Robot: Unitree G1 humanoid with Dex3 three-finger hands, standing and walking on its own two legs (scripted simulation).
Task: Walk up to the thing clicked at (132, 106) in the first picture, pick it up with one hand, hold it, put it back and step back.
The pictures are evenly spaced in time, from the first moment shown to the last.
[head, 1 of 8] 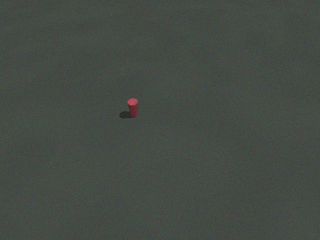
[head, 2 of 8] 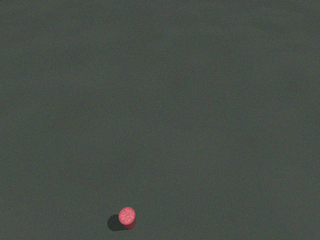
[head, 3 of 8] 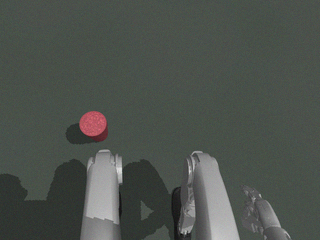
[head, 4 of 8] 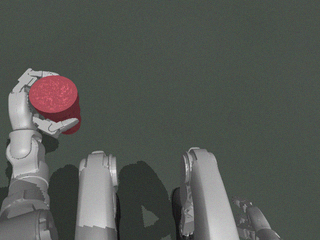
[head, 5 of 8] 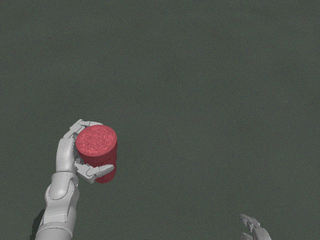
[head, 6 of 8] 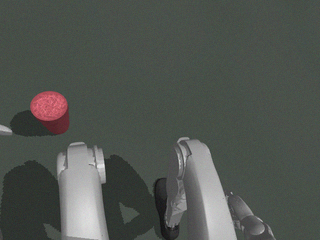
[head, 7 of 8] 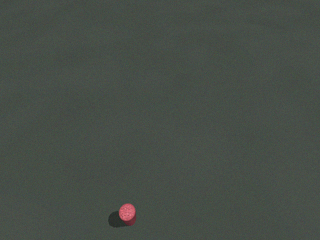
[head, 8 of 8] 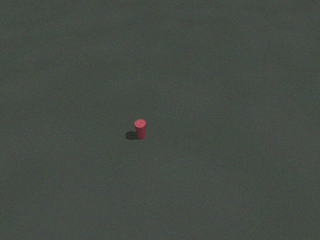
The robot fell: no
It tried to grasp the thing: yes
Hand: left
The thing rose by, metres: 0.69
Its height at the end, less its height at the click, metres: +0.00
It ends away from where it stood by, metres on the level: 0.02
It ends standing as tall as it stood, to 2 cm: yes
